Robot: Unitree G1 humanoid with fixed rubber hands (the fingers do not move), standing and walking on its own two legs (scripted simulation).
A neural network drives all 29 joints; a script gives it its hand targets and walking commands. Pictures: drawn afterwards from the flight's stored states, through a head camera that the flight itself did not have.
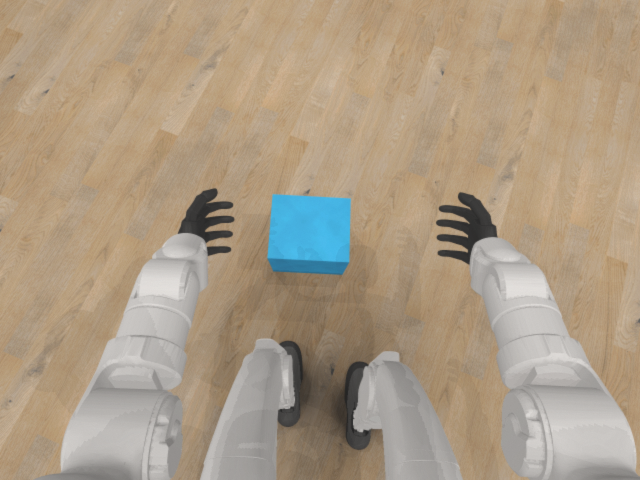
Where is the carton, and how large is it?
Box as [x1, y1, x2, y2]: [267, 194, 350, 274]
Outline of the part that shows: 273,194 267,257 272,269 275,271 342,274 348,263 350,198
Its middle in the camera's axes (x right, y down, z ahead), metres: -0.03 +0.00 +1.01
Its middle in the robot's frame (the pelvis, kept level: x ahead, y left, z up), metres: +0.53 +0.04 -0.59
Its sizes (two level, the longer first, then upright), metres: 0.193 0.161 0.176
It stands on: the floor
